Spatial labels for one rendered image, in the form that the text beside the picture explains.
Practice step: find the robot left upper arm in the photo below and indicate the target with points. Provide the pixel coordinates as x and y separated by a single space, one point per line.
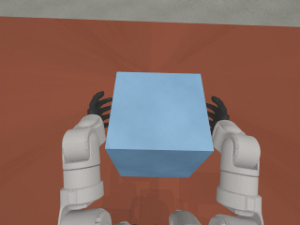
93 216

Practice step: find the left robot hand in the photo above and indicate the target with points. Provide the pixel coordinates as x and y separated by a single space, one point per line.
95 104

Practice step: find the robot right thigh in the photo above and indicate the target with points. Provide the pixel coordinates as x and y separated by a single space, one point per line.
183 217

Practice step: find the right robot forearm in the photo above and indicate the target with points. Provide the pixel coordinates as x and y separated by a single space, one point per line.
240 168

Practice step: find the carton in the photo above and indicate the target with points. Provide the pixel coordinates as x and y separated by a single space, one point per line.
158 124

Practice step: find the right robot hand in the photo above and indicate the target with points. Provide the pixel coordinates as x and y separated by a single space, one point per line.
220 112

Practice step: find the left robot forearm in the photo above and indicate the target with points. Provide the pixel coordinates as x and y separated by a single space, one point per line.
81 169

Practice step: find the robot right upper arm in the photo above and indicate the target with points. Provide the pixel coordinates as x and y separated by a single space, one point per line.
222 219

